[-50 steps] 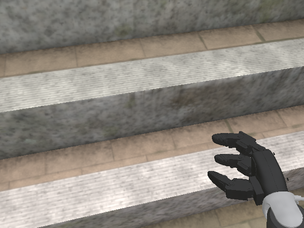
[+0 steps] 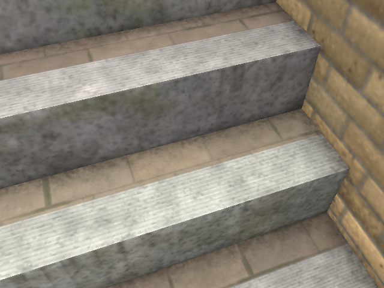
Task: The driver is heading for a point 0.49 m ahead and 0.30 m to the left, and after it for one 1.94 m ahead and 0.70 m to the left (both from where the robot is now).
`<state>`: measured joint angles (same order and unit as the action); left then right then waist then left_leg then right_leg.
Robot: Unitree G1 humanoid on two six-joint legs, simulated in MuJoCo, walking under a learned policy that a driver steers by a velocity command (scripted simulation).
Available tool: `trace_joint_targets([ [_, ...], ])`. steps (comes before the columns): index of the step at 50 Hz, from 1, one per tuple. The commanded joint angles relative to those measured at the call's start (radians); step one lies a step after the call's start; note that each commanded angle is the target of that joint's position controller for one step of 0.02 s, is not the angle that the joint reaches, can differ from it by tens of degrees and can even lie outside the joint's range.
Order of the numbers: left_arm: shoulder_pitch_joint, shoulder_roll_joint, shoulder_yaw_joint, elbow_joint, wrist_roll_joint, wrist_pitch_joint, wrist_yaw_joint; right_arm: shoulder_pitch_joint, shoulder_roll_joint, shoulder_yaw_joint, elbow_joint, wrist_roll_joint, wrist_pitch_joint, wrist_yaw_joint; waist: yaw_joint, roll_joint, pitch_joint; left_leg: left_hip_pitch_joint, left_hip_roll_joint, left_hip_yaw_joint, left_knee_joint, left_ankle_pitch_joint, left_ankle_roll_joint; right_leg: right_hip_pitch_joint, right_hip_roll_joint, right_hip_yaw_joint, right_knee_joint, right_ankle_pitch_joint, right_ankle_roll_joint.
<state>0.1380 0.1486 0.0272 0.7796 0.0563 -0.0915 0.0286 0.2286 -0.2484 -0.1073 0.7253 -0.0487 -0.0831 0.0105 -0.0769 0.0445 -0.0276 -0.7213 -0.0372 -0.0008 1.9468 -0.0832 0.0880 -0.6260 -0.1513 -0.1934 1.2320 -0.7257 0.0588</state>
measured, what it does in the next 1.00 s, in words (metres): climbs, turning left: left foot 0.06 m higher, then right foot 0.16 m higher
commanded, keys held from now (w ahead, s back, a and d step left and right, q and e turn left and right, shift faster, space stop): w+q+shift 0.18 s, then q+shift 0.78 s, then w+q+shift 0.04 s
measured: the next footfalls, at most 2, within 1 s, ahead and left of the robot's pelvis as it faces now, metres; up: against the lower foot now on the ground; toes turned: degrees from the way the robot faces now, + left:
left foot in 0.28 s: +0.14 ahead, +0.00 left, +0.06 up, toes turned +8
right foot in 0.52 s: +0.36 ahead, -0.04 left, +0.21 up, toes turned +18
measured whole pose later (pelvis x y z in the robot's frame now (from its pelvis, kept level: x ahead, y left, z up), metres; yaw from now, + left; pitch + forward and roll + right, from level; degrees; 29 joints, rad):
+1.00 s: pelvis +0.27 +0.16 +0.29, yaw +52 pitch +5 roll -3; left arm 0.04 0.27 0.11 0.52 0.02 -0.11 -0.06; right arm 0.31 -0.26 -0.07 0.67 -0.01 -0.02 0.05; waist -0.11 0.02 -0.12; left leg -0.55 -0.07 -0.16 0.76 -0.29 0.05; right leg -0.60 0.02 0.03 1.77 -0.46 0.08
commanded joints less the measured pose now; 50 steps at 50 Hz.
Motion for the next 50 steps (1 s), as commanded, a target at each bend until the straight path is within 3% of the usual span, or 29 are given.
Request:
trace_joint_targets([
  [1,-0.108,0.012,-0.001,0.032,0.026,-0.081,-0.025,-0.050,0.066,0.049,-0.198,0.004,0.062,-0.005,-0.099,-0.103,0.007,-0.239,0.040,-0.133,0.245,-0.122,0.060,0.074,-0.238,0.485,-0.652,0.350,-0.152],
  [5,-0.205,0.187,0.025,0.013,0.042,-0.109,-0.006,-0.044,-0.067,0.022,-0.235,0.034,0.118,-0.033,-0.194,-0.048,0.084,-0.124,0.004,0.041,0.080,-0.207,0.028,0.024,-0.247,0.195,-0.878,0.744,-0.176],
  [9,-0.231,0.323,0.052,-0.015,0.012,-0.113,-0.004,0.114,-0.134,-0.003,-0.200,0.032,0.115,-0.052,-0.261,-0.048,-0.082,0.045,-0.049,0.099,-0.137,-0.382,0.091,0.347,-0.157,-0.062,-0.668,1.624,-0.151],
  [12,-0.424,0.233,0.042,-0.154,-0.054,-0.042,-0.026,0.479,-0.164,-0.026,-0.065,0.018,0.067,-0.043,-0.393,0.021,-0.126,0.479,0.037,-0.078,-1.472,-0.037,0.225,0.298,0.003,-0.007,0.302,1.313,-0.096],
  [13,-0.447,0.091,0.005,-0.217,-0.019,-0.001,-0.035,0.433,-0.136,-0.035,0.017,0.041,0.023,-0.049,-0.355,0.333,0.137,0.532,0.014,0.008,-1.953,0.495,0.189,-0.003,0.190,-0.101,0.668,0.286,-0.068],
  [14,-0.316,0.009,-0.028,-0.245,0.006,0.019,-0.017,0.286,-0.030,0.018,0.079,0.022,0.020,-0.034,-0.131,0.144,0.236,0.472,0.031,0.005,-1.821,0.458,0.148,-0.145,0.204,0.014,0.919,0.228,-0.138],
  [15,-0.184,0.102,-0.015,-0.406,0.000,0.013,-0.057,0.048,-0.216,-0.005,-0.059,0.000,0.011,-0.091,0.123,0.290,0.067,0.790,0.122,-0.629,-1.547,0.724,0.192,-0.573,0.231,0.216,0.854,0.357,-0.059],
  [16,-0.349,0.190,-0.008,-0.383,-0.043,0.084,-0.161,0.469,0.024,0.093,0.228,-0.029,0.113,0.074,-0.121,0.147,-0.126,1.061,0.248,-0.728,-1.469,1.077,0.302,-0.959,0.389,0.479,1.134,0.291,-0.245],
  [17,-0.536,0.126,-0.020,-0.416,-0.063,0.078,-0.147,0.734,0.087,0.093,0.373,-0.026,0.164,0.106,-0.220,-0.055,-0.058,1.039,0.253,-0.627,-1.441,1.060,0.144,-1.156,0.394,0.431,1.233,0.255,-0.341],
  [19,-0.581,-0.013,-0.099,-0.556,-0.060,0.023,-0.093,0.651,0.132,0.147,0.446,-0.106,0.187,0.096,0.097,-0.185,-0.091,0.625,0.071,-0.351,-1.547,0.722,-0.066,-1.009,0.297,0.214,0.784,0.246,-0.420],
  [20,-0.436,-0.103,-0.141,-0.399,0.056,-0.009,-0.029,0.374,-0.043,0.055,0.212,0.033,0.043,-0.012,-0.024,0.036,0.075,0.433,-0.064,-0.217,-1.796,0.755,-0.153,-0.604,0.337,-0.009,0.773,0.194,-0.203],
  [23,-0.231,0.018,-0.094,-0.394,-0.029,0.022,0.058,0.133,-0.152,0.014,0.155,0.058,-0.073,-0.072,0.196,-0.121,-0.164,-0.203,0.001,-0.320,-1.803,1.776,-0.032,0.617,0.368,-0.044,0.219,0.316,-0.085],
  [24,-0.010,0.123,-0.052,-0.352,-0.016,0.060,0.107,0.021,-0.247,-0.036,0.112,0.052,-0.099,-0.046,0.347,-0.124,-0.298,-0.226,-0.008,-0.398,-1.510,1.719,-0.169,0.925,0.268,0.290,-0.033,0.234,-0.163],
  [25,0.105,0.215,0.006,-0.278,-0.035,0.091,0.109,-0.041,-0.218,-0.061,0.063,0.083,-0.096,-0.038,0.448,-0.486,-0.378,-0.112,-0.263,-0.274,-0.876,0.984,-0.316,0.931,0.186,0.304,-0.482,0.571,-0.254],
  [26,-0.082,0.256,0.044,-0.230,-0.108,0.084,0.126,0.057,-0.173,-0.094,0.031,0.034,-0.107,-0.022,0.267,-0.699,-0.241,-0.092,-0.343,-0.327,0.058,-0.504,-0.275,0.611,0.000,0.471,-0.847,0.816,-0.359],
  [27,0.297,-0.026,-0.052,-0.107,0.063,0.181,-0.071,0.691,0.211,0.072,0.259,0.002,0.052,0.065,0.164,-0.124,-0.562,-0.486,-0.158,-0.628,0.454,-0.279,-0.171,0.957,-0.491,0.797,-0.642,1.763,-0.599],
  [28,-0.047,-0.040,-0.079,-0.164,0.009,0.143,-0.170,0.815,-0.009,0.043,0.308,0.050,0.051,0.088,0.043,0.044,-0.270,-0.691,-0.101,-0.612,0.548,-0.359,-0.184,0.684,-0.552,0.897,-0.708,1.757,-0.638],
  [29,-0.268,-0.077,-0.071,-0.144,-0.054,0.106,-0.198,0.718,-0.023,0.027,0.255,0.027,0.078,0.047,-0.013,0.140,-0.367,-0.576,-0.037,-0.485,0.307,-0.404,-0.186,0.564,-0.512,0.713,-0.725,1.675,-0.582],
  [30,-0.381,-0.084,-0.068,-0.104,-0.112,0.032,-0.189,0.494,-0.010,0.047,0.112,0.008,0.059,0.026,-0.133,0.183,-0.412,-0.439,0.061,-0.347,0.043,-0.430,-0.165,0.476,-0.337,0.414,-0.720,1.338,-0.421],
  [33,-0.435,0.106,0.042,-0.097,-0.006,-0.029,-0.064,0.374,0.089,0.065,0.125,0.029,0.060,0.054,-0.120,0.041,-0.155,-0.158,0.022,-0.081,-0.135,-0.238,-0.102,0.012,-0.039,-0.109,-0.852,0.491,-0.227],
  [35,-0.459,0.230,0.096,-0.153,0.024,-0.018,-0.044,0.325,0.046,0.063,0.128,0.049,0.060,0.112,-0.100,-0.018,-0.120,0.039,0.061,-0.017,-0.321,-0.063,-0.077,-0.078,-0.001,-0.167,-0.945,0.238,-0.162],
  [37,-0.406,0.229,0.119,-0.213,-0.017,-0.005,-0.032,0.238,-0.050,0.028,0.116,0.057,0.067,0.153,-0.023,-0.059,-0.081,0.169,0.069,0.022,-0.639,-0.096,-0.092,0.055,-0.001,-0.174,-0.999,0.211,-0.136],
  [41,-0.427,0.180,0.115,-0.255,-0.003,-0.019,-0.069,0.195,0.005,0.039,0.003,0.028,0.096,0.117,-0.077,-0.185,0.052,0.136,0.132,-0.043,-1.051,-0.110,-0.062,0.463,-0.239,-0.049,-0.914,0.571,-0.208],
  [43,-0.356,0.137,0.103,-0.261,-0.024,-0.014,-0.067,0.277,-0.029,0.011,0.042,0.032,0.066,0.092,-0.052,-0.074,0.067,0.301,0.012,0.050,-1.443,-0.003,-0.049,0.500,-0.139,-0.144,-0.628,0.712,-0.142],
  [45,0.075,-0.016,0.071,-0.305,0.011,0.001,-0.079,0.293,-0.331,-0.071,-0.034,0.050,0.055,0.015,0.152,0.346,-0.202,0.655,0.159,-0.546,-1.435,0.894,0.339,0.166,0.128,-0.078,-0.035,0.047,0.031],
  [46,0.195,0.028,0.068,-0.313,-0.024,-0.001,-0.102,0.238,-0.392,-0.093,-0.103,0.032,0.050,0.023,0.120,0.360,-0.365,0.752,0.316,-0.772,-1.496,0.857,0.449,0.090,0.211,0.165,0.322,0.022,0.067],
  [47,0.024,0.129,0.096,-0.341,-0.092,-0.004,-0.115,0.172,-0.333,-0.076,-0.118,0.034,0.040,0.025,0.018,0.320,-0.246,0.631,0.304,-0.844,-1.576,0.321,0.358,-0.124,0.249,0.284,0.680,0.094,0.078],
  [48,-0.191,0.238,0.110,-0.358,-0.090,-0.016,-0.105,0.172,-0.216,-0.023,-0.136,0.037,0.054,0.028,-0.100,0.143,-0.141,0.464,0.241,-0.730,-1.557,-0.236,0.216,-0.248,0.232,0.346,0.870,0.198,0.048],
  [50,-0.202,0.188,0.066,-0.370,-0.014,-0.054,-0.092,0.035,-0.170,0.036,-0.153,0.038,0.068,0.022,-0.014,0.031,-0.066,0.231,0.201,-0.720,-1.570,-0.565,0.163,-0.291,0.207,0.391,0.811,0.377,-0.020],
])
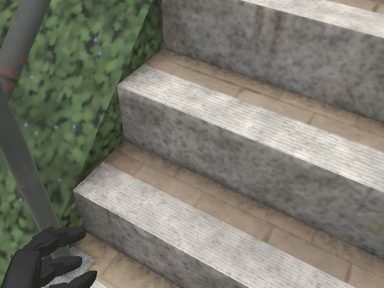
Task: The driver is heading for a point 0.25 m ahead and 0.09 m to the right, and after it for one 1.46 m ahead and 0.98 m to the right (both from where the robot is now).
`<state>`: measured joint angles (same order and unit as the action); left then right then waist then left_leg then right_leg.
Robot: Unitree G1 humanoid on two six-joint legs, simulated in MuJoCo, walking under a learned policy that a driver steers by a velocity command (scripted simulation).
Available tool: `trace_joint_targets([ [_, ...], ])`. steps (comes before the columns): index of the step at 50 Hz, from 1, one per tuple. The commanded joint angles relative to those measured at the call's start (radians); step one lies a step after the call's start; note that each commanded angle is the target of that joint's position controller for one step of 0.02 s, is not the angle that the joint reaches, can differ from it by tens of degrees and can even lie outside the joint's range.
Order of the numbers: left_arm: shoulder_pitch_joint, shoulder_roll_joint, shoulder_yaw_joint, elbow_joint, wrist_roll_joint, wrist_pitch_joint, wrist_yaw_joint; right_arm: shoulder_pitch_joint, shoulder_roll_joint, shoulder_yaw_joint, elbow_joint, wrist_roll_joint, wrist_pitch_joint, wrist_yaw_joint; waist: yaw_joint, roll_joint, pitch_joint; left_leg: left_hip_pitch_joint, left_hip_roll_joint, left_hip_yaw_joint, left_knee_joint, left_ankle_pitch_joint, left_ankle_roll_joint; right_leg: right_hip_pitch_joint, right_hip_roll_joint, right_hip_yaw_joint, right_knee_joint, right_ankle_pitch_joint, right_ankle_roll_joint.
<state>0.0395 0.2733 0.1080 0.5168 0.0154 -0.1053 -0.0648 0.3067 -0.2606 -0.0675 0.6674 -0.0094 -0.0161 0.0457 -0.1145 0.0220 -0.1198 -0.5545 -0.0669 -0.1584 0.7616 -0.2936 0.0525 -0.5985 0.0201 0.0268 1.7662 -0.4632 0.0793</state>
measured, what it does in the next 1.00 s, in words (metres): steps on the spot, turning right: right foot 0.08 m higher, then right foot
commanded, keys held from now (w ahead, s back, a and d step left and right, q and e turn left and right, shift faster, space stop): w+shift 0.06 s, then w+e+shift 0.06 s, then e+shift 0.88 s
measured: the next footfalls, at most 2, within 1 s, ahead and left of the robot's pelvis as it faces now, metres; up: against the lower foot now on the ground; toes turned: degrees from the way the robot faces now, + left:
right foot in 0.18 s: +0.01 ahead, -0.12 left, +0.08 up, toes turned +5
right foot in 0.36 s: -0.01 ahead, -0.13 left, +0.00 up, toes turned +17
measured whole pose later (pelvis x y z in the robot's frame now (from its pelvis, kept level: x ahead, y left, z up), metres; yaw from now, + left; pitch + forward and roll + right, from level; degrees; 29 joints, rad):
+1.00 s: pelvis -0.02 -0.09 +0.03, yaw -28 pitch +6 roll +1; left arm 0.24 0.24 0.02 0.71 0.00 -0.03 -0.14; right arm -0.04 -0.28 -0.06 0.64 -0.06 -0.04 -0.01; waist 0.03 0.02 -0.15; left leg -0.26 0.18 0.32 0.42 -0.21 -0.05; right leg -0.42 -0.08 0.02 0.77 -0.18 0.06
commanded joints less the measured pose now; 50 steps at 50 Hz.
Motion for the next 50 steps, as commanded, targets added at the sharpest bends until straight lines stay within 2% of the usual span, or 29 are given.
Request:
trace_joint_targets([
  [1,-0.078,0.045,-0.035,-0.103,0.052,-0.048,0.011,-0.115,-0.137,0.017,-0.112,-0.016,0.003,-0.013,0.070,0.023,0.017,0.030,0.231,-0.526,-0.393,-0.355,0.196,-0.303,0.028,0.164,0.228,0.108,-0.049],
  [4,0.161,0.088,-0.048,0.014,0.033,-0.021,0.039,-0.364,-0.126,0.051,-0.215,0.019,-0.025,-0.047,0.185,0.042,-0.091,-0.066,0.220,-0.348,-0.426,-0.223,0.192,-0.084,0.014,0.049,-0.045,0.074,0.005],
  [7,0.238,0.026,-0.079,0.104,0.020,0.016,-0.027,-0.408,-0.185,0.026,-0.248,-0.019,-0.014,-0.057,0.178,0.076,-0.045,-0.019,0.155,-0.149,-0.428,-0.095,0.188,0.111,0.014,-0.072,-0.712,-0.006,0.053],
  [8,0.070,-0.109,-0.111,0.058,-0.022,0.062,0.076,-0.179,-0.083,0.020,-0.077,-0.030,-0.027,-0.088,0.133,0.094,0.017,0.187,0.185,-0.022,-0.373,0.188,0.171,0.084,-0.010,-0.236,-0.951,0.043,-0.094],
  [9,0.038,-0.165,-0.141,0.052,-0.027,0.064,0.126,-0.048,-0.047,0.029,-0.071,-0.027,-0.023,-0.097,0.049,0.306,-0.017,0.341,0.220,-0.072,-0.382,0.537,0.154,0.079,-0.013,-0.134,-1.084,-0.212,-0.122],
  [10,-0.028,-0.125,-0.146,0.052,-0.007,0.041,0.153,0.001,0.019,0.036,-0.085,0.008,-0.019,-0.084,-0.021,0.162,-0.025,0.533,0.180,-0.004,-0.298,0.950,0.090,0.004,-0.002,-0.019,-1.056,-0.112,-0.123],
  [13,0.226,-0.079,-0.111,0.135,-0.052,0.042,0.147,-0.215,-0.026,0.029,-0.135,-0.007,-0.035,-0.063,0.145,0.127,-0.136,0.692,0.288,0.120,-0.227,1.342,0.047,0.066,0.029,0.003,-0.975,-0.023,-0.118],
  [14,0.280,-0.078,-0.108,0.145,-0.049,0.045,0.158,-0.276,-0.024,0.028,-0.150,-0.010,-0.036,-0.067,0.183,0.097,-0.126,0.692,0.276,0.151,-0.192,1.294,0.049,0.120,0.026,-0.005,-1.110,0.054,-0.116],
  [15,0.546,-0.005,-0.113,0.200,-0.025,-0.011,0.038,-0.580,-0.042,0.061,-0.262,-0.011,0.043,-0.021,0.258,-0.113,-0.032,0.573,0.235,0.014,-0.137,0.810,0.111,0.091,-0.054,0.154,-1.526,0.498,-0.076],
  [16,0.241,-0.005,-0.105,0.166,-0.030,-0.024,0.013,-0.366,-0.023,0.038,-0.242,-0.032,0.083,0.017,0.008,-0.142,0.010,0.261,0.137,0.115,-0.216,0.410,0.081,0.264,-0.040,0.210,-1.287,0.681,-0.148],
  [17,0.302,0.060,-0.078,0.156,-0.011,-0.009,0.021,-0.372,-0.068,0.037,-0.229,-0.055,0.096,-0.006,0.097,-0.132,-0.045,0.184,0.087,0.165,-0.179,0.174,0.050,0.302,-0.079,0.302,-1.324,0.754,-0.234],
  [19,0.478,0.036,-0.075,0.228,0.048,0.010,-0.010,-0.503,-0.069,0.034,-0.263,-0.029,0.083,-0.059,0.157,-0.122,-0.049,0.164,0.021,0.192,-0.211,0.174,0.047,0.439,-0.093,0.288,-1.361,1.200,-0.270],
  [21,0.612,0.062,-0.059,0.272,0.055,0.022,-0.013,-0.531,0.018,0.068,-0.312,-0.038,0.045,-0.116,0.145,-0.179,-0.105,-0.015,-0.020,0.130,-0.053,-0.064,0.013,0.620,-0.151,0.391,-1.259,1.473,-0.285],
  [25,0.685,0.028,-0.026,0.286,0.024,0.013,-0.021,-0.619,-0.008,0.043,-0.356,-0.009,-0.015,-0.137,0.180,-0.161,-0.107,-0.260,-0.042,0.101,0.234,-0.308,-0.055,0.737,-0.129,0.473,-1.163,1.467,-0.234],
  [27,0.413,0.094,0.001,0.197,0.018,0.028,-0.028,-0.538,0.039,0.055,-0.356,-0.023,0.002,-0.122,0.053,-0.059,-0.086,0.050,-0.032,0.101,-0.183,-0.184,-0.031,0.465,-0.059,0.495,-1.188,1.473,-0.210],
  [28,0.273,0.139,0.014,0.144,0.024,0.051,-0.033,-0.346,0.081,0.058,-0.283,0.005,0.011,-0.119,-0.054,-0.024,-0.095,0.396,-0.032,0.109,-0.470,0.258,-0.022,0.258,-0.022,0.526,-1.158,1.360,-0.218],
  [29,0.317,0.106,0.011,0.152,0.040,0.065,-0.048,-0.182,0.066,0.045,-0.168,0.024,0.009,-0.110,-0.046,0.068,-0.122,0.726,0.030,0.099,-0.480,0.617,0.029,0.021,0.061,0.422,-0.985,0.948,-0.166],
  [30,0.540,-0.020,-0.016,0.168,0.022,0.066,-0.063,-0.028,-0.024,0.011,-0.088,-0.008,-0.005,-0.117,0.045,0.265,-0.343,1.122,0.326,-0.102,-0.292,1.225,0.261,-0.235,0.195,0.276,-0.750,0.083,-0.106],
  [31,0.682,0.073,0.011,0.196,0.028,0.047,-0.042,-0.028,-0.169,-0.053,-0.140,-0.061,0.024,-0.085,0.043,0.323,-0.327,0.932,0.663,-0.335,-0.333,1.348,0.497,-0.251,0.200,0.260,-0.088,-0.278,-0.010],
  [32,0.705,0.057,-0.004,0.224,0.025,0.046,-0.033,-0.113,-0.207,-0.074,-0.100,-0.086,0.022,-0.059,0.110,0.132,-0.133,0.713,0.684,-0.293,-0.342,1.252,0.505,-0.430,0.139,0.181,0.461,-0.242,0.034],
  [33,0.626,-0.039,-0.052,0.203,-0.016,0.081,-0.014,-0.324,-0.156,-0.051,-0.087,-0.061,0.023,-0.015,0.179,0.171,-0.011,0.488,0.662,-0.280,-0.469,0.851,0.458,-0.550,0.098,0.206,0.793,-0.232,0.024],
  [34,0.498,-0.039,-0.063,0.188,-0.007,0.098,-0.001,-0.472,0.012,0.024,-0.086,-0.052,0.028,0.024,0.203,-0.028,0.022,0.339,0.596,-0.176,-0.558,0.541,0.396,-0.629,0.079,0.210,0.854,-0.174,-0.016],
  [36,0.383,-0.022,-0.076,0.114,0.027,0.126,-0.004,-0.559,0.089,0.075,-0.057,-0.056,-0.015,0.011,0.274,-0.121,-0.035,0.107,0.383,0.158,-0.540,0.394,0.235,-0.411,0.005,0.145,0.518,-0.041,-0.071],
  [38,0.327,-0.012,-0.084,0.108,0.039,0.121,-0.045,-0.481,-0.036,0.036,-0.045,-0.063,-0.069,-0.046,0.223,-0.019,-0.077,0.103,0.256,0.305,-0.519,0.398,0.192,-0.298,0.000,0.029,0.357,0.132,-0.033],
  [40,0.268,0.021,-0.086,0.127,0.005,0.107,-0.058,-0.440,-0.120,0.005,-0.072,-0.071,-0.080,-0.077,0.163,0.074,-0.107,0.168,0.299,0.288,-0.550,0.312,0.221,-0.303,0.000,-0.011,0.409,0.098,0.020],
  [42,0.239,0.038,-0.094,0.138,-0.012,0.105,-0.057,-0.444,-0.148,-0.003,-0.097,-0.064,-0.081,-0.068,0.166,0.054,-0.082,0.228,0.347,0.282,-0.565,0.303,0.215,-0.286,-0.053,0.033,0.229,0.104,0.024],
  [45,0.295,-0.009,-0.102,0.171,0.007,0.098,-0.070,-0.519,-0.171,-0.018,-0.129,-0.038,-0.088,-0.061,0.248,0.026,-0.042,0.237,0.378,0.354,-0.558,0.508,0.157,0.001,-0.143,0.028,-0.454,0.121,0.008],
  [48,0.397,-0.047,-0.096,0.216,-0.022,0.093,-0.088,-0.460,-0.224,-0.063,-0.120,-0.052,-0.039,-0.067,0.209,0.094,0.000,0.396,0.487,0.325,-0.440,0.533,0.170,0.181,-0.093,-0.057,-1.058,0.284,-0.010],
  [50,0.485,-0.005,-0.053,0.261,-0.029,0.046,-0.066,-0.371,-0.162,-0.052,-0.068,-0.047,-0.004,-0.064,0.173,0.023,0.019,0.444,0.431,0.348,-0.206,0.303,0.065,0.314,0.001,-0.090,-1.515,0.496,-0.074],
])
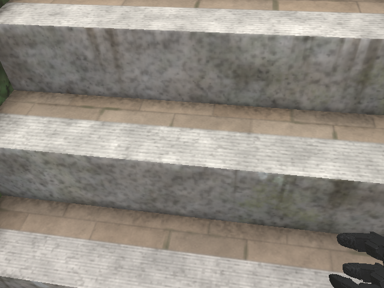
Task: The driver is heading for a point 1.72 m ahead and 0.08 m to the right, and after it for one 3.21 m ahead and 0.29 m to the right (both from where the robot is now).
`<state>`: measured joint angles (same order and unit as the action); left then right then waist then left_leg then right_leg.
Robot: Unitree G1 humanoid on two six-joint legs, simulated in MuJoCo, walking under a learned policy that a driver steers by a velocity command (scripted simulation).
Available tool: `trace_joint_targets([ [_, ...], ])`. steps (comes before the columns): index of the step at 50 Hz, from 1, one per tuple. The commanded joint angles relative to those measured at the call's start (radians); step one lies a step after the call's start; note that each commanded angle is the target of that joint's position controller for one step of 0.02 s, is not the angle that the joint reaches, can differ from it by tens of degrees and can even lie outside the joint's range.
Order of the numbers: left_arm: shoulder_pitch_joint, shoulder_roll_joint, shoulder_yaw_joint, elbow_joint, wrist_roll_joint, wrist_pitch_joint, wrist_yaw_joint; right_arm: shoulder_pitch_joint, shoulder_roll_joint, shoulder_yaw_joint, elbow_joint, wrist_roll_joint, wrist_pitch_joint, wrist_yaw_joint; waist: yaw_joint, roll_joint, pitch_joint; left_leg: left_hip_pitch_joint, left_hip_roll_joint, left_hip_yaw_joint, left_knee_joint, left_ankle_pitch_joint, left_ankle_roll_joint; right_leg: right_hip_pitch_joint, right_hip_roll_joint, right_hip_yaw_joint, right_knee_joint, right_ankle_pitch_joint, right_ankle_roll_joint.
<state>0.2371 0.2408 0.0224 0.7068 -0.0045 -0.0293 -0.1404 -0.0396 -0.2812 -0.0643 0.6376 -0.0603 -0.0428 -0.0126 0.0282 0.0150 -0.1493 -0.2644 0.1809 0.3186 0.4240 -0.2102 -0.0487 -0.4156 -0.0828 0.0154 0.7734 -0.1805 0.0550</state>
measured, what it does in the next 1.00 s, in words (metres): steps on the spot, turning right: left foot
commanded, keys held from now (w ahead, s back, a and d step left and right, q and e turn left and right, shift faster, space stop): e+shift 0.20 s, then shift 0.80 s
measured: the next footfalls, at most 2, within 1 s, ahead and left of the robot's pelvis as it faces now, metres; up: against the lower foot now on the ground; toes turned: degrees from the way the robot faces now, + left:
left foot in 0.66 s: +0.02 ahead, +0.14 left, +0.00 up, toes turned -17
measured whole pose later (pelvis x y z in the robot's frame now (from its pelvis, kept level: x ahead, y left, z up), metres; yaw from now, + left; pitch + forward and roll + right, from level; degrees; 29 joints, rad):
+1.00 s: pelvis -0.01 +0.05 -0.01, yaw -22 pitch +3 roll +0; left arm 0.28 0.18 0.02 0.89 0.01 -0.02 0.00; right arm 0.18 -0.10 0.02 0.83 -0.01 -0.05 0.03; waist 0.04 -0.04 -0.04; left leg -0.25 0.01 0.09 0.54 -0.35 0.03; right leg -0.34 -0.03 0.17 0.51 -0.23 0.07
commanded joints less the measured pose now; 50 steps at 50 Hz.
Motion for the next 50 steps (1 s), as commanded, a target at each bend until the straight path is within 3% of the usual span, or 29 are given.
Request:
trace_joint_targets([
  [1,0.317,0.153,0.074,0.099,0.022,-0.065,0.054,0.129,-0.005,-0.032,-0.041,0.000,0.031,0.004,-0.065,-0.218,0.020,-0.118,0.026,-0.034,0.457,-0.071,0.058,0.307,0.006,0.124,-0.355,0.899,-0.223],
  [2,0.352,0.341,0.122,0.075,0.017,-0.077,0.071,0.233,0.061,-0.004,-0.103,-0.022,0.024,-0.001,-0.133,-0.334,-0.177,-0.422,-0.119,-0.090,0.703,-0.465,-0.032,0.541,-0.230,0.463,-0.214,1.296,-0.526],
  [3,0.334,0.355,0.127,0.056,0.067,-0.093,0.061,0.112,0.045,0.004,-0.129,0.044,0.005,-0.009,-0.014,-0.290,-0.180,-0.533,-0.213,-0.261,1.017,-0.440,-0.054,0.514,-0.290,0.565,-0.284,1.099,-0.511],
  [4,0.319,0.258,0.112,0.059,0.073,-0.089,0.041,-0.059,0.010,-0.003,-0.151,0.072,0.002,-0.003,0.080,-0.325,-0.081,-0.636,-0.215,-0.340,1.365,-0.397,-0.027,0.400,-0.214,0.465,-0.284,0.772,-0.392],
  [6,0.139,0.164,0.062,0.008,-0.004,-0.054,0.038,-0.088,-0.031,-0.028,-0.146,0.062,-0.006,-0.018,0.023,-0.136,0.065,-0.743,-0.189,-0.365,1.564,-0.314,0.021,0.186,-0.176,0.418,-0.320,0.529,-0.321],
  [9,0.018,0.124,0.037,-0.043,0.018,-0.007,0.065,-0.054,-0.001,0.000,-0.186,0.046,-0.031,-0.026,-0.027,-0.099,-0.003,-0.754,-0.222,-0.398,1.523,-0.272,0.009,0.147,-0.165,0.485,-0.343,0.542,-0.384],
  [11,-0.004,0.097,0.019,-0.065,0.028,-0.024,0.075,0.002,-0.028,0.000,-0.157,0.060,-0.043,-0.055,-0.027,-0.128,-0.048,-0.758,-0.213,-0.363,1.532,-0.223,-0.037,0.155,-0.156,0.442,-0.311,0.568,-0.370],
  [14,0.117,0.117,0.008,-0.056,0.032,-0.044,0.094,-0.002,-0.043,0.013,-0.154,0.052,-0.004,-0.042,0.029,-0.188,-0.069,-0.805,-0.241,-0.319,1.743,-0.277,-0.049,0.148,-0.141,0.464,-0.320,0.612,-0.352],
  [18,0.178,0.087,-0.016,-0.060,0.031,-0.054,0.115,-0.067,-0.026,0.042,-0.179,0.041,-0.014,-0.037,0.082,-0.151,-0.058,-0.976,-0.210,-0.353,1.730,-0.318,-0.017,0.287,-0.143,0.467,-0.279,0.547,-0.337],
  [24,0.025,0.127,-0.014,-0.146,0.023,-0.058,0.142,-0.031,-0.004,0.058,-0.156,0.011,-0.031,0.011,0.038,-0.171,-0.066,-0.809,-0.179,-0.323,1.583,-0.224,-0.031,0.130,-0.106,0.472,-0.281,0.523,-0.332],
  [27,-0.214,0.137,-0.005,-0.228,-0.001,-0.058,0.163,0.060,0.043,0.071,-0.126,-0.009,-0.013,0.060,-0.084,-0.088,-0.065,-0.386,-0.124,-0.251,0.898,-0.056,-0.048,-0.121,-0.021,0.353,-0.294,0.524,-0.250],
  [28,-0.252,0.125,0.005,-0.240,-0.001,-0.039,0.173,0.087,0.087,0.076,-0.089,-0.002,0.004,0.084,-0.089,-0.097,-0.038,-0.217,-0.132,-0.224,0.619,-0.013,-0.056,-0.198,-0.005,0.353,-0.311,0.519,-0.239],
  [29,-0.268,0.124,0.013,-0.217,0.002,-0.016,0.172,0.144,0.127,0.077,-0.043,0.024,0.021,0.110,-0.105,-0.125,-0.028,-0.125,-0.149,-0.221,0.377,0.114,-0.056,-0.160,-0.003,0.378,-0.316,0.501,-0.241],
  [30,-0.213,0.125,0.018,-0.153,-0.008,0.005,0.154,0.170,0.133,0.079,-0.012,0.047,0.030,0.132,-0.099,-0.112,-0.012,-0.077,-0.178,-0.227,0.122,0.219,-0.064,-0.049,-0.013,0.413,-0.330,0.411,-0.251],
  [31,-0.106,0.107,0.022,-0.085,-0.029,0.024,0.129,0.160,0.101,0.077,0.012,0.033,0.023,0.134,-0.055,-0.071,-0.022,-0.090,-0.187,-0.241,-0.127,0.251,-0.060,0.129,0.036,0.392,-0.252,0.310,-0.233],
  [32,0.353,0.014,0.012,-0.004,0.076,0.034,0.053,-0.045,-0.053,0.044,0.020,0.070,0.044,0.153,0.271,0.075,-0.221,0.149,-0.099,-0.393,0.165,0.394,0.098,0.070,0.113,0.220,-0.323,0.299,-0.113],
  [33,0.164,0.046,0.004,0.050,0.008,0.029,0.045,-0.038,0.054,0.043,-0.031,-0.003,0.038,0.139,0.050,-0.005,-0.046,-0.089,-0.180,-0.227,0.081,0.309,0.021,0.140,0.116,0.199,-0.321,0.342,-0.152],
  [34,0.080,0.075,0.022,0.028,0.000,0.033,0.045,0.124,0.046,0.053,0.028,-0.011,0.010,0.132,0.025,-0.043,-0.125,0.006,-0.111,-0.299,0.123,0.486,0.045,0.206,0.120,0.202,-0.247,0.341,-0.142],
  [35,0.077,0.067,0.035,0.028,-0.011,0.046,0.064,0.152,0.031,0.057,0.047,-0.016,-0.014,0.116,0.066,-0.012,-0.148,0.107,-0.044,-0.369,0.095,0.548,0.088,0.131,0.126,0.172,-0.197,0.172,-0.105],
  [36,0.042,0.059,0.042,-0.012,0.004,0.052,0.090,0.158,-0.033,0.037,0.062,-0.004,-0.017,0.114,0.075,0.070,-0.125,0.180,-0.010,-0.372,0.094,0.536,0.121,0.009,0.138,0.160,-0.161,0.024,-0.090],
  [38,-0.029,0.033,0.029,-0.006,-0.012,0.055,0.123,0.224,0.017,0.042,0.069,0.017,-0.023,0.126,0.016,0.123,-0.107,0.300,0.054,-0.438,0.090,0.570,0.181,-0.193,0.126,0.156,-0.086,-0.110,-0.025],
  [39,-0.026,0.008,0.018,0.001,0.016,0.044,0.114,0.104,0.069,0.065,0.055,0.048,-0.012,0.157,0.053,0.103,-0.085,0.197,0.100,-0.542,0.035,0.302,0.208,-0.134,0.052,0.146,-0.176,-0.050,0.019],
  [40,-0.026,-0.040,0.001,0.034,0.007,0.042,0.101,0.018,0.131,0.083,0.057,0.076,-0.005,0.187,0.077,0.052,0.016,0.008,0.043,-0.510,-0.014,0.001,0.141,-0.020,0.028,0.133,-0.234,-0.013,0.035],
  [41,-0.057,-0.035,-0.001,0.044,0.003,0.045,0.097,0.035,0.111,0.073,0.068,0.079,-0.004,0.196,0.053,0.033,0.078,-0.036,-0.008,-0.460,-0.056,-0.207,0.089,-0.030,0.079,0.106,-0.245,-0.083,0.042],
  [43,-0.089,0.027,0.017,0.062,0.005,0.045,0.103,0.097,0.049,0.057,0.091,0.058,-0.017,0.189,0.018,0.076,0.120,0.029,0.000,-0.481,-0.105,-0.279,0.057,-0.094,0.086,0.104,-0.270,-0.068,0.046],
  [47,-0.080,0.020,0.005,0.097,0.004,0.027,0.110,0.165,0.058,0.055,0.137,0.038,-0.024,0.171,0.003,0.077,0.104,0.135,-0.023,-0.410,-0.052,-0.040,0.082,-0.083,0.076,0.100,-0.316,0.016,-0.003],
  [48,0.055,0.032,0.023,0.124,0.019,-0.012,0.153,0.161,0.021,0.038,0.113,0.068,-0.029,0.002,-0.003,0.095,0.169,0.111,-0.030,-0.379,-0.034,0.285,0.124,-0.036,0.004,0.126,-0.305,0.163,-0.079],
  [49,0.086,0.023,0.020,0.150,0.013,-0.026,0.168,0.190,0.020,0.045,0.132,0.064,-0.026,-0.049,0.003,0.034,0.146,0.145,-0.038,-0.357,0.011,0.423,0.137,-0.024,0.005,0.143,-0.301,0.208,-0.090],
  [50,0.093,0.023,0.020,0.152,0.008,-0.030,0.175,0.222,0.021,0.042,0.135,0.063,-0.021,-0.066,-0.011,0.015,0.109,0.172,-0.038,-0.350,0.029,0.445,0.141,-0.006,0.004,0.141,-0.287,0.236,-0.097],
])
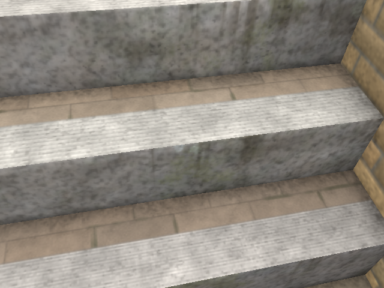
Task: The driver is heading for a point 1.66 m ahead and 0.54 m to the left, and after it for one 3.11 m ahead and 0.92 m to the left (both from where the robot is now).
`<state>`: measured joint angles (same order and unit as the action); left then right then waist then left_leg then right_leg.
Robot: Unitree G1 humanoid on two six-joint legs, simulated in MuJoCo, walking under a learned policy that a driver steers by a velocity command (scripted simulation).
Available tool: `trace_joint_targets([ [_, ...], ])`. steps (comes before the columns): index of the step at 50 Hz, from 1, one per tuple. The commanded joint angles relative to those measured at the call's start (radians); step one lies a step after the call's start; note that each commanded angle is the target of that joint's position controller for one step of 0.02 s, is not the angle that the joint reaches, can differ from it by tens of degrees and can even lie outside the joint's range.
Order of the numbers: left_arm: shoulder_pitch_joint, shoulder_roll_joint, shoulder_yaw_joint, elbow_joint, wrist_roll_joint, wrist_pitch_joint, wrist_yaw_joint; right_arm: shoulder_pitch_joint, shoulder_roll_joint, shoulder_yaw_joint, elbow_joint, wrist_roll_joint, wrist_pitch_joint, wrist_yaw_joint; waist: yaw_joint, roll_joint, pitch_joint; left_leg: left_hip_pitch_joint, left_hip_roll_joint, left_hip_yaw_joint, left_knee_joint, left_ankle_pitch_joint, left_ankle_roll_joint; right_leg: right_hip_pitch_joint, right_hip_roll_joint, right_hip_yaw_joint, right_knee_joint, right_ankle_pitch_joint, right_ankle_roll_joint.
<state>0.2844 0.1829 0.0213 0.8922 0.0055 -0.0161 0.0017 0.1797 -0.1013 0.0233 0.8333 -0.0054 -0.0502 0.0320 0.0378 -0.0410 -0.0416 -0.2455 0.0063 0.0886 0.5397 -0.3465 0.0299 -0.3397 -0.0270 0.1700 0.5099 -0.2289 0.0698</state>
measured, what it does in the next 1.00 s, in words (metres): climbs: right foot, then left foot 0.21 m higher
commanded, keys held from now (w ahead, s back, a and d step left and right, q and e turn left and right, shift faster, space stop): shift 0.20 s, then w+shift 0.48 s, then w+q+shift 0.32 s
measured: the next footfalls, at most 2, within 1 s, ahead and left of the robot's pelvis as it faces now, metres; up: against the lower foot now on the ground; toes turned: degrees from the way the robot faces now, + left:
right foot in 0.50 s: +0.06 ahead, -0.18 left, +0.00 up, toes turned -7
left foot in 0.92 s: +0.25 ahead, -0.06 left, +0.21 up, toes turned +7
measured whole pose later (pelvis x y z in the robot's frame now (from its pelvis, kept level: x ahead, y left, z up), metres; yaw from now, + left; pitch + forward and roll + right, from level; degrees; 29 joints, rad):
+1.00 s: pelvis +0.22 -0.08 +0.12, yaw +11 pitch +2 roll +4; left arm 0.18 0.21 0.02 0.68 0.09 -0.12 0.00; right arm 0.29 -0.22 -0.04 0.86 -0.04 0.00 -0.04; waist -0.02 -0.02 -0.11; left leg -0.57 -0.23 0.13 1.12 -0.60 0.21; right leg -0.79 -0.04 0.12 1.95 0.09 -0.13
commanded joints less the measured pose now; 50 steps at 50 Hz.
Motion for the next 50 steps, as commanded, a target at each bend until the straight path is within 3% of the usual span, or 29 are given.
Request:
trace_joint_targets([
  [1,0.052,0.075,0.021,-0.029,-0.005,-0.042,0.035,0.018,-0.146,-0.045,-0.060,0.011,-0.010,-0.114,-0.027,0.064,-0.038,0.167,0.132,-0.116,-0.086,0.560,0.067,-0.057,-0.056,-0.017,-0.019,0.289,-0.115],
  [9,0.086,0.059,0.018,-0.002,0.005,-0.023,0.050,0.032,-0.128,-0.047,-0.021,-0.004,0.018,-0.101,-0.036,0.043,0.007,0.087,0.101,-0.093,-0.146,0.221,0.044,-0.025,-0.068,-0.020,-0.058,0.213,-0.127],
  [12,0.101,0.074,0.026,0.006,0.005,-0.022,0.048,0.035,-0.187,-0.065,-0.003,-0.008,0.027,-0.105,-0.040,0.077,0.033,0.047,0.102,-0.139,-0.204,-0.127,0.075,-0.081,-0.013,-0.056,-0.035,-0.092,-0.159],
  [14,0.029,0.096,0.037,-0.039,0.013,-0.022,0.035,0.111,-0.301,-0.106,0.029,-0.005,0.036,-0.102,-0.081,0.180,0.087,0.059,0.214,-0.311,-0.304,-0.518,0.171,-0.308,0.025,-0.154,0.165,-0.257,-0.185],
  [16,-0.136,0.044,0.024,-0.132,0.023,-0.037,0.012,0.151,-0.300,-0.119,0.061,0.002,0.026,-0.099,-0.120,0.286,0.152,-0.019,0.394,-0.521,-0.437,-0.644,0.288,-0.465,-0.049,-0.231,0.527,-0.076,-0.160],
  [19,-0.107,0.032,0.031,-0.236,0.024,-0.054,-0.009,-0.038,-0.290,-0.120,0.025,-0.029,-0.022,-0.114,0.026,0.147,0.042,-0.015,0.327,-0.350,-0.374,-0.333,0.236,-0.536,-0.122,-0.099,0.899,-0.188,-0.134],
  [21,0.104,0.051,0.018,-0.172,-0.041,-0.076,-0.021,-0.112,-0.299,-0.117,0.011,-0.016,-0.025,-0.108,0.123,0.069,-0.006,-0.212,0.216,-0.122,-0.377,-0.214,0.198,-0.080,-0.085,-0.206,0.331,-0.250,-0.185],
  [23,0.292,0.051,0.027,-0.100,-0.018,-0.049,0.000,-0.078,-0.280,-0.110,0.046,-0.007,-0.015,-0.101,0.159,0.024,0.022,-0.274,0.196,-0.113,-0.196,-0.230,0.251,0.196,-0.021,-0.364,0.048,-0.082,-0.214],
  [24,0.414,0.072,0.037,-0.019,0.014,-0.049,0.012,-0.079,-0.217,-0.089,0.048,-0.007,-0.013,-0.073,0.183,-0.088,-0.017,-0.312,0.145,-0.069,0.108,-0.091,0.243,0.328,0.030,-0.361,-0.002,-0.019,-0.220],
  [26,0.543,0.022,0.012,0.024,0.025,-0.054,0.014,-0.238,-0.018,-0.024,-0.035,0.006,-0.063,-0.023,0.219,-0.258,-0.014,-0.714,-0.067,-0.148,0.992,0.092,0.152,0.409,-0.140,0.095,-0.064,-0.117,-0.143],
  [27,0.401,0.157,0.042,-0.064,0.060,-0.060,0.022,-0.018,-0.017,-0.035,-0.065,-0.011,-0.068,-0.023,0.104,-0.420,-0.206,-0.907,-0.150,-0.282,1.365,0.102,0.086,0.530,-0.345,0.677,-0.450,-0.580,-0.218],
  [28,0.221,0.200,0.055,-0.071,0.063,-0.078,0.026,-0.172,-0.028,-0.024,-0.148,-0.030,-0.079,-0.040,0.021,-0.298,-0.038,-1.161,-0.077,-0.253,1.732,0.187,0.068,0.433,-0.432,0.678,-0.483,-0.703,-0.225],
  [29,0.170,0.138,0.038,-0.044,0.055,-0.095,0.019,-0.330,-0.010,-0.005,-0.231,-0.046,-0.093,-0.045,0.019,-0.111,0.059,-1.290,-0.043,-0.210,1.946,0.221,0.072,0.343,-0.418,0.471,-0.393,-0.484,-0.247],
  [31,0.214,0.016,0.004,0.057,0.044,-0.136,-0.005,-0.360,0.029,0.024,-0.270,-0.056,-0.100,-0.047,-0.013,0.047,0.092,-1.357,-0.012,-0.214,2.069,0.149,0.130,0.263,-0.321,0.189,-0.292,-0.229,-0.211],
  [35,0.176,-0.002,-0.026,0.141,0.020,-0.158,-0.020,-0.408,0.008,0.042,-0.340,0.036,-0.021,-0.047,-0.098,0.094,0.216,-0.988,-0.045,-0.108,1.586,0.138,0.161,-0.202,-0.192,-0.182,-0.504,-0.025,-0.130],
  [37,0.271,0.066,-0.016,0.186,-0.019,-0.161,0.015,-0.463,0.003,0.063,-0.370,0.057,0.025,-0.069,-0.047,-0.020,0.184,-0.854,-0.029,0.095,1.373,0.012,0.154,-0.127,-0.216,-0.243,-0.721,0.329,-0.184],
  [38,0.265,0.051,-0.024,0.197,-0.053,-0.145,0.034,-0.383,-0.015,0.058,-0.305,0.042,0.041,-0.072,-0.076,-0.010,0.085,-0.669,-0.052,0.180,1.287,0.018,0.175,-0.043,-0.151,-0.392,-0.667,0.732,-0.174],
  [39,0.199,0.090,-0.022,0.146,-0.083,-0.141,0.057,-0.269,-0.050,0.045,-0.247,0.048,0.044,-0.066,-0.135,0.025,-0.017,-0.441,-0.103,0.261,1.104,-0.052,0.160,-0.015,-0.140,-0.457,-0.504,1.498,-0.187],
  [40,0.223,0.208,0.003,0.140,-0.086,-0.150,0.076,-0.133,-0.049,0.045,-0.222,0.043,0.063,-0.086,-0.194,-0.069,-0.126,-0.348,-0.135,0.286,1.078,-0.246,0.148,0.112,-0.223,-0.423,-0.361,2.065,-0.245],
  [41,0.170,0.317,0.045,0.125,-0.092,-0.154,0.076,0.035,-0.064,0.029,-0.190,0.032,0.083,-0.093,-0.287,-0.147,-0.260,-0.291,-0.134,0.218,1.024,-0.381,0.161,0.268,-0.301,-0.399,-0.103,2.334,-0.275],
  [42,0.215,0.252,0.045,0.080,-0.109,-0.148,0.064,0.005,-0.126,0.014,-0.160,0.041,0.070,-0.091,-0.197,-0.059,-0.327,-0.201,-0.178,0.177,0.893,-0.423,0.189,0.233,-0.274,-0.367,0.091,2.257,-0.275],
  [43,0.189,0.261,0.051,0.022,-0.089,-0.158,0.033,0.082,-0.139,0.003,-0.141,0.040,0.063,-0.093,-0.193,-0.066,-0.383,-0.030,-0.183,0.069,0.782,-0.378,0.195,0.111,-0.273,-0.334,0.254,2.025,-0.293],
  [44,0.018,0.310,0.072,-0.058,-0.074,-0.182,-0.003,0.236,-0.158,-0.019,-0.114,0.008,0.079,-0.099,-0.269,-0.047,-0.407,0.074,-0.188,-0.002,0.583,-0.343,0.163,0.065,-0.276,-0.320,0.421,1.749,-0.334],
  [45,-0.123,0.185,0.051,-0.136,-0.029,-0.168,-0.022,0.178,-0.207,-0.058,-0.069,0.025,0.082,-0.103,-0.239,0.161,-0.280,0.083,-0.171,-0.135,0.348,-0.219,0.215,-0.159,-0.121,-0.311,0.745,0.874,-0.315],
  [46,-0.261,-0.011,-0.002,-0.215,0.079,-0.149,-0.031,-0.013,-0.176,-0.081,-0.091,0.008,0.070,-0.092,-0.167,0.140,-0.074,-0.087,-0.144,-0.363,0.206,-0.247,0.300,-0.422,0.012,-0.147,1.258,0.304,-0.268],
  [47,-0.261,-0.092,-0.033,-0.335,0.122,-0.140,-0.027,-0.142,-0.178,-0.079,-0.130,-0.049,0.068,-0.087,-0.053,0.148,-0.061,-0.134,-0.021,-0.743,0.021,-0.377,0.315,-0.673,0.074,0.014,1.587,0.295,-0.224],
  [48,-0.316,-0.095,-0.042,-0.430,0.122,-0.133,-0.026,-0.082,-0.150,-0.076,-0.107,-0.057,0.045,-0.087,-0.054,0.094,-0.008,-0.230,0.075,-0.995,-0.187,-0.570,0.289,-0.780,0.093,0.006,1.777,0.246,-0.188],
  [49,-0.323,-0.139,-0.072,-0.478,0.120,-0.124,-0.017,-0.024,-0.120,-0.067,-0.042,-0.047,0.013,-0.071,0.005,0.011,0.132,-0.290,0.092,-0.969,-0.209,-0.524,0.256,-0.926,0.053,-0.011,1.843,0.222,-0.168],
  [50,-0.280,-0.180,-0.101,-0.469,0.128,-0.117,0.002,0.069,-0.136,-0.070,0.007,-0.053,-0.017,-0.044,0.024,-0.038,0.153,-0.240,0.070,-0.880,-0.204,-0.395,0.213,-1.011,0.023,-0.037,1.889,0.148,-0.172],
])
Over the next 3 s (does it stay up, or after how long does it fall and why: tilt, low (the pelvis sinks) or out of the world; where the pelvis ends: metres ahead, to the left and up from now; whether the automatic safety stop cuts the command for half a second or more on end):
stays up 0.74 0.20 0.65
